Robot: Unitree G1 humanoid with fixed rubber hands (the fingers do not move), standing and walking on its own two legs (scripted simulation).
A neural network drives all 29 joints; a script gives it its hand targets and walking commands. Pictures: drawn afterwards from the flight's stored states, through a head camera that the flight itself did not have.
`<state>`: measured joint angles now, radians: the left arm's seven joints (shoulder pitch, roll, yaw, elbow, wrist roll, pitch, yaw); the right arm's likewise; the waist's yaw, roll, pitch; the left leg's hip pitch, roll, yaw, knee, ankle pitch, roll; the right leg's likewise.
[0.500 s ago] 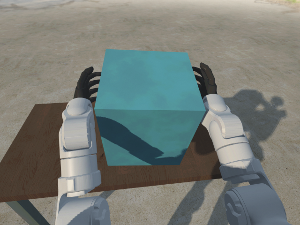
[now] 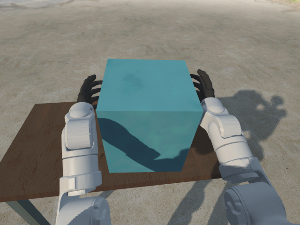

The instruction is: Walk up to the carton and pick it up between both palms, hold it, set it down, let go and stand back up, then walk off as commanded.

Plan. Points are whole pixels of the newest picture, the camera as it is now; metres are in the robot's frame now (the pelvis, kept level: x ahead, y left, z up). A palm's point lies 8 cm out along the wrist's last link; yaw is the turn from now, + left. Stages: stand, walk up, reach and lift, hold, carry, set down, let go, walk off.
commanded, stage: hold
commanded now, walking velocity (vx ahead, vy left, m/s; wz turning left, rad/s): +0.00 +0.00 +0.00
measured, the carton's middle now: (146, 117) +0.38 +0.01 +0.14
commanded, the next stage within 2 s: none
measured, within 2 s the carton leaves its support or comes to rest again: neither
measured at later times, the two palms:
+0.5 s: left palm (83, 103) +0.35 +0.16 +0.21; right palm (205, 95) +0.37 -0.14 +0.22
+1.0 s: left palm (83, 102) +0.35 +0.16 +0.22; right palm (206, 95) +0.36 -0.14 +0.22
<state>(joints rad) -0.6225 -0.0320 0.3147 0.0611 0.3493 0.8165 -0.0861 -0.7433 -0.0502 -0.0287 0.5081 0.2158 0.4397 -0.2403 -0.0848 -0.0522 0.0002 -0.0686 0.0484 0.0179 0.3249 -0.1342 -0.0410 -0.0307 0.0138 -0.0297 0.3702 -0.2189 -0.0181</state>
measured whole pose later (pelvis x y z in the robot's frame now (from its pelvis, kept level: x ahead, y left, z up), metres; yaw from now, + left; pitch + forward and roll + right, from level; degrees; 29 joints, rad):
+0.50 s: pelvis +0.00 +0.00 +0.00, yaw +0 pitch -7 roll +0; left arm -0.63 -0.03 0.33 0.04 0.36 0.81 -0.10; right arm -0.76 -0.05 -0.03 0.49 0.21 0.44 -0.25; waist -0.08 -0.05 0.00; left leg -0.07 0.05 0.02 0.32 -0.13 -0.04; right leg -0.03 0.01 -0.03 0.37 -0.22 -0.02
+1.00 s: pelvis +0.00 +0.00 +0.00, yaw +0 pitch -7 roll +0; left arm -0.62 -0.03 0.31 0.00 0.35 0.81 -0.09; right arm -0.74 -0.05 -0.02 0.45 0.22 0.42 -0.25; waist -0.09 -0.05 0.00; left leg -0.07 0.05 0.02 0.32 -0.13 -0.04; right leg -0.03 0.01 -0.03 0.37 -0.22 -0.02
